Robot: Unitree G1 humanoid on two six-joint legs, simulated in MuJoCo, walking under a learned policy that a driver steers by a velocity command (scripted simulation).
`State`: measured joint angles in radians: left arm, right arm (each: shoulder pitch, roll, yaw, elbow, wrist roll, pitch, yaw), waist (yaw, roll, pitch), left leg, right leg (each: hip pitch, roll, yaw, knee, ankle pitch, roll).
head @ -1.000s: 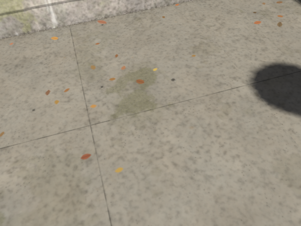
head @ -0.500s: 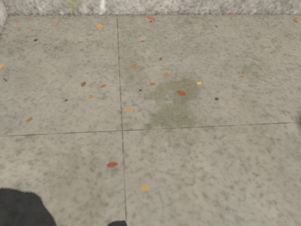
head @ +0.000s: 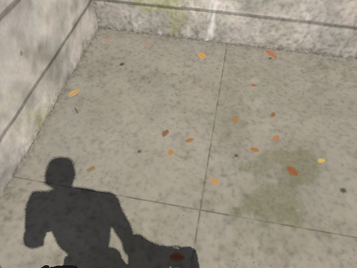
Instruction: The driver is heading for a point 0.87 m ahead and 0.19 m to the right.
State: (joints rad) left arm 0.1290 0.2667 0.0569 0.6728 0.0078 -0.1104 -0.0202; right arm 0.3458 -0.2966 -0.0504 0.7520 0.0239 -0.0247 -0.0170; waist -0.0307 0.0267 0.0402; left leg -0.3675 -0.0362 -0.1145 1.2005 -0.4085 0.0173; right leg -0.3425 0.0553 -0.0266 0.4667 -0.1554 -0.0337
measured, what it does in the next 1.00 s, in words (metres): walks ahead, turning right: left foot, then right foot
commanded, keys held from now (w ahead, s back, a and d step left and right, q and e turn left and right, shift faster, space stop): w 0.24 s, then w+e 0.76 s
